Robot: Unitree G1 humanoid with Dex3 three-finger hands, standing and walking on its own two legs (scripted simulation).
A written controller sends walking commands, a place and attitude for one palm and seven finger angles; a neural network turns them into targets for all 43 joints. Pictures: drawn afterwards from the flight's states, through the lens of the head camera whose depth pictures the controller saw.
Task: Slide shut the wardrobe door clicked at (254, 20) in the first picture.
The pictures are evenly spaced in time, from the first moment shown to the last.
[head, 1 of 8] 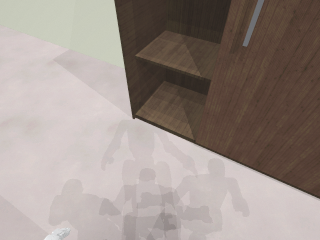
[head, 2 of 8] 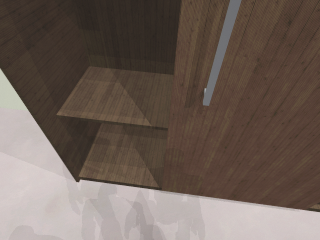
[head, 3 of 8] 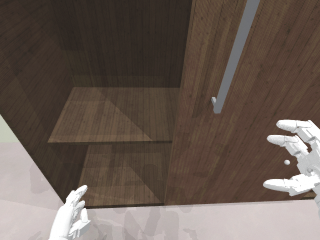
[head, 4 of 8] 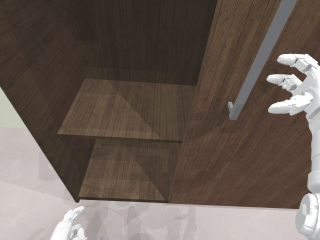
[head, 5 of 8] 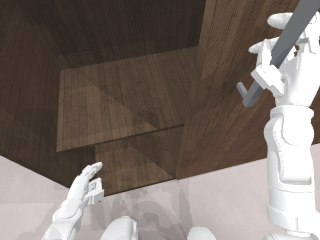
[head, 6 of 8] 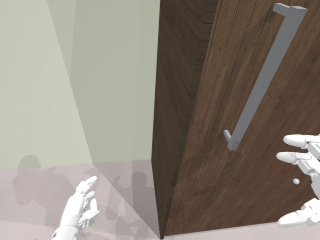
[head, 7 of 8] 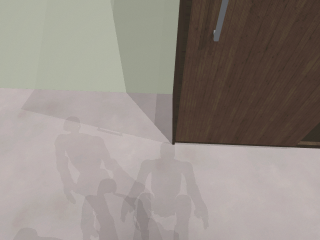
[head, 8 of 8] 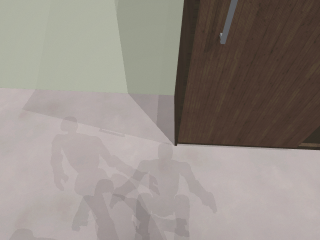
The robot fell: no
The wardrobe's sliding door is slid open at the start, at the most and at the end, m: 0.55 0.55 0.00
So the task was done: yes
